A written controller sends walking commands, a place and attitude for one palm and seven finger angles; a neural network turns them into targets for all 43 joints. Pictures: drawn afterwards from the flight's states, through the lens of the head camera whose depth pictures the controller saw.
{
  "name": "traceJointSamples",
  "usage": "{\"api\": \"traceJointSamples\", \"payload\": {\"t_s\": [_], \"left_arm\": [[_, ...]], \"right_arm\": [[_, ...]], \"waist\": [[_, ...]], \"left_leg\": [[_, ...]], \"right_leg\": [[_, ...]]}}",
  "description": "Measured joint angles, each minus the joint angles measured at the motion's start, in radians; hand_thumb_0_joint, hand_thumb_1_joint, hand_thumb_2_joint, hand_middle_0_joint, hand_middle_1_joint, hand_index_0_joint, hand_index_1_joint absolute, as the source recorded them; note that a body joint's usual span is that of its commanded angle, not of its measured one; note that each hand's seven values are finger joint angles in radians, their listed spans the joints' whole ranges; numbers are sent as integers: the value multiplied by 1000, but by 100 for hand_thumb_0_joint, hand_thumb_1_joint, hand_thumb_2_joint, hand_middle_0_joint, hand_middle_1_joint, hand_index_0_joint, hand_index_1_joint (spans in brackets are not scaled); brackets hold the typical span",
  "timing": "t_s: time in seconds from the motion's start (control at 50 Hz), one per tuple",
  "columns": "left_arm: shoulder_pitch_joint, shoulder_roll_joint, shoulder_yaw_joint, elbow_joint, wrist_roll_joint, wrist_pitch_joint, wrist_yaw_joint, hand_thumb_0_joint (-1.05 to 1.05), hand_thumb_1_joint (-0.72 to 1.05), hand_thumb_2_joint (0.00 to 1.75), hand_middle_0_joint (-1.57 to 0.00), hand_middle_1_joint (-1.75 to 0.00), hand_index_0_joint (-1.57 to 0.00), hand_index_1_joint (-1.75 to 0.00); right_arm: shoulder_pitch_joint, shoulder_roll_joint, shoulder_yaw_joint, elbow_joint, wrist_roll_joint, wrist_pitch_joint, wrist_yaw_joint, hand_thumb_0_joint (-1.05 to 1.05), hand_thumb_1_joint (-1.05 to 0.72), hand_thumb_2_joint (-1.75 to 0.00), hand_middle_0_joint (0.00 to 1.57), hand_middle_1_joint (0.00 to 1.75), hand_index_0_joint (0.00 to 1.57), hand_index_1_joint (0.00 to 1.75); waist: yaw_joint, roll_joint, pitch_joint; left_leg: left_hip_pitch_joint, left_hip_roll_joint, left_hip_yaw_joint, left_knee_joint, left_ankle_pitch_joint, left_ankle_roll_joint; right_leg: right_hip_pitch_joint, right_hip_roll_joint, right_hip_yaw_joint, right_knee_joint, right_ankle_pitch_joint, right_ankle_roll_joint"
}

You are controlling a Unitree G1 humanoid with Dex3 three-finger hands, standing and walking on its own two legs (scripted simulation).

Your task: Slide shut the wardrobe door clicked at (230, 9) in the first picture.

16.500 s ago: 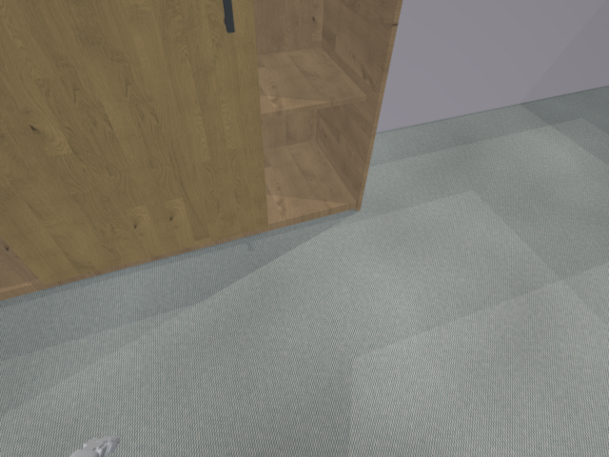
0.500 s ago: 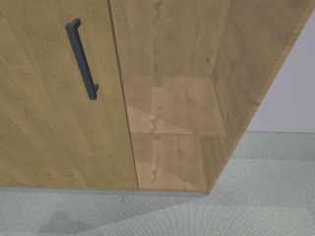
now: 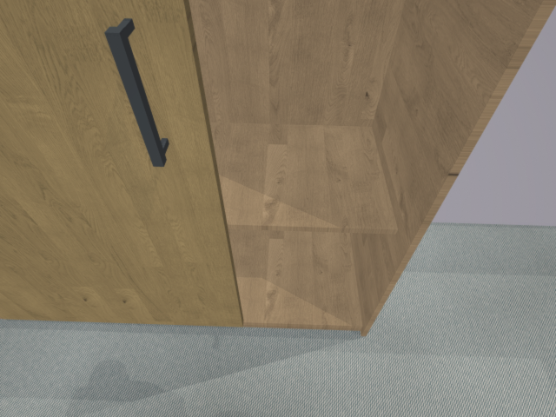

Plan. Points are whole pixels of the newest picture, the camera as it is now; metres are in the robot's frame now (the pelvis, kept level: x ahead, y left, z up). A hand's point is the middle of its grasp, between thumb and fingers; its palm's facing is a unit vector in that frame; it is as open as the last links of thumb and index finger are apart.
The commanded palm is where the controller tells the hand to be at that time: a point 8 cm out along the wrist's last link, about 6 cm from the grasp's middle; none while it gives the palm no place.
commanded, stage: come to a stop and stand still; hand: left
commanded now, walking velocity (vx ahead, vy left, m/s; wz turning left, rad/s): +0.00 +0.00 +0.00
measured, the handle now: (144, 100) +0.49 +0.23 +0.20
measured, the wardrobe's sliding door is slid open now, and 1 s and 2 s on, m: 0.43 0.43 0.43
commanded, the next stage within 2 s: look again from close up in 0.90 s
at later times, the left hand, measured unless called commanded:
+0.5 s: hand out of the picture -0.01 +0.21 -0.17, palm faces +0.04 -0.98 -0.20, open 7.3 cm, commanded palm none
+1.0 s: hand out of the picture -0.01 +0.19 -0.18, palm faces +0.04 -0.99 -0.16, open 7.3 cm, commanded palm none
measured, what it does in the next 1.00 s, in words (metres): stands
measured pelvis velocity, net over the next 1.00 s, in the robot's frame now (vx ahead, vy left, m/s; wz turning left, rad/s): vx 0.01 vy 0.04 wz -0.01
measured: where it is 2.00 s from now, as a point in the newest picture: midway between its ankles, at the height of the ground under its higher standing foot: outside the picture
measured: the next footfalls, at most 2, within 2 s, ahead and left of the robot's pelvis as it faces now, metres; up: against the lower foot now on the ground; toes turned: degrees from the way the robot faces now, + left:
none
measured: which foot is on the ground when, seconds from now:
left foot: down 0.00-1.00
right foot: down 0.00-1.00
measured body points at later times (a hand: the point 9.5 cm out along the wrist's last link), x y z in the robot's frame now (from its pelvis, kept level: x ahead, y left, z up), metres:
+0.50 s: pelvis +0.00 +0.04 +0.00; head -0.01 +0.03 +0.45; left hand -0.01 +0.26 -0.15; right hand -0.04 -0.15 -0.17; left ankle -0.04 +0.12 -0.74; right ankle +0.03 -0.06 -0.74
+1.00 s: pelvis +0.01 +0.04 +0.00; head +0.01 +0.04 +0.45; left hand -0.01 +0.25 -0.16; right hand +0.00 -0.16 -0.17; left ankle -0.04 +0.12 -0.74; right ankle +0.03 -0.06 -0.74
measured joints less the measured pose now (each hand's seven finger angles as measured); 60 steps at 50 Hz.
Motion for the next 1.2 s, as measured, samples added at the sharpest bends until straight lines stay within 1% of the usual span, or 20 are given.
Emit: {"api": "traceJointSamples", "payload": {"t_s": [0.02, 0.04, 0.06, 0.12, 0.18, 0.26, 0.36, 0.46, 0.62, 0.76, 0.98, 1.2], "left_arm": [[-1, -2, -1, -3, 2, 0, 1, 1, 91, 90, -20, -30, -20, -30], [-2, -3, -2, -3, 3, 1, -1, 1, 91, 90, -20, -30, -20, -30], [-4, -2, -1, -2, 3, 4, -3, 1, 91, 90, -20, -30, -20, -30], [-8, 12, 3, 9, 0, 15, -7, 1, 91, 90, -20, -30, -20, -30], [-17, 26, 2, 10, -1, 20, -10, 1, 92, 90, -20, -30, -20, -30], [-28, 43, 3, -2, -5, 14, -14, 1, 92, 90, -20, -30, -20, -30], [-35, 49, 3, -15, -7, 12, -15, 1, 93, 90, -20, -30, -20, -30], [-29, 43, 1, -10, -8, 16, -17, 1, 93, 90, -20, -30, -20, -30], [-13, 17, -7, 14, -8, 19, -20, 1, 92, 90, -20, -30, -20, -30], [-10, 2, -11, 30, -7, 22, -18, 1, 92, 90, -20, -30, -20, -30], [-14, 14, -9, 27, -4, 21, -13, 1, 92, 90, -20, -30, -20, -30], [-18, 20, -5, 16, -5, 21, -12, 1, 92, 90, -20, -30, -20, -30]], "right_arm": [[-5, -9, -6, -18, 1, 2, -1, 0, -91, -89, 20, 30, 20, 30], [-9, -17, -10, -32, -1, 1, 0, 0, -91, -89, 20, 30, 20, 30], [-11, -24, -13, -41, -3, -2, 1, 0, -91, -89, 20, 30, 20, 30], [-5, -29, -11, -50, -11, -9, 5, 0, -91, -89, 19, 30, 19, 30], [7, -28, -2, -50, -13, -13, 7, 0, -91, -89, 19, 30, 19, 30], [12, -19, 13, -44, -12, -16, 11, 0, -91, -89, 19, 30, 19, 30], [11, -12, 24, -33, -13, -18, 14, 0, -91, -89, 20, 30, 20, 30], [9, -17, 27, -17, -12, -21, 13, 0, -91, -89, 20, 30, 20, 30], [-3, -32, 25, 11, -8, -26, 6, 0, -91, -89, 20, 30, 20, 30], [-22, -33, 24, 22, -6, -30, -2, 0, -91, -89, 20, 30, 20, 30], [-51, -16, 25, 21, -5, -32, -3, 0, -91, -89, 20, 30, 20, 30], [-40, -14, 25, 34, -4, -30, -3, 0, -91, -89, 20, 30, 20, 30]], "waist": [[-6, 11, 4], [-13, 22, 4], [-18, 28, 1], [-24, 21, -23], [-20, 23, -51], [-14, 23, -64], [-10, 19, -59], [-8, 12, -40], [-3, -2, -12], [1, -12, -7], [2, -12, -15], [1, -7, -8]], "left_leg": [[-20, 1, -3, 25, -16, 6], [-29, 1, -6, 27, -5, 11], [-32, -3, -8, 23, 35, 14], [-18, -26, 5, 17, 45, 17], [4, -45, 15, -11, 48, 28], [26, -65, 24, -48, 67, 40], [34, -81, 30, -76, 83, 51], [40, -90, 35, -93, 89, 58], [56, -97, 37, -106, 85, 65], [77, -98, 37, -109, 76, 66], [90, -90, 38, -109, 67, 61], [91, -86, 36, -119, 73, 55]], "right_leg": [[-8, 3, -2, 5, 2, -2], [-18, 4, -4, 18, -1, -5], [-27, 2, -5, 37, -9, -5], [-36, -23, 9, 79, -34, 6], [-29, -40, 21, 82, -35, 21], [-23, -58, 31, 78, -32, 33], [-25, -72, 39, 72, -26, 43], [-26, -80, 46, 68, -24, 51], [-17, -85, 50, 68, -33, 59], [1, -85, 51, 73, -47, 62], [14, -77, 51, 68, -52, 58], [14, -73, 49, 63, -50, 52]]}}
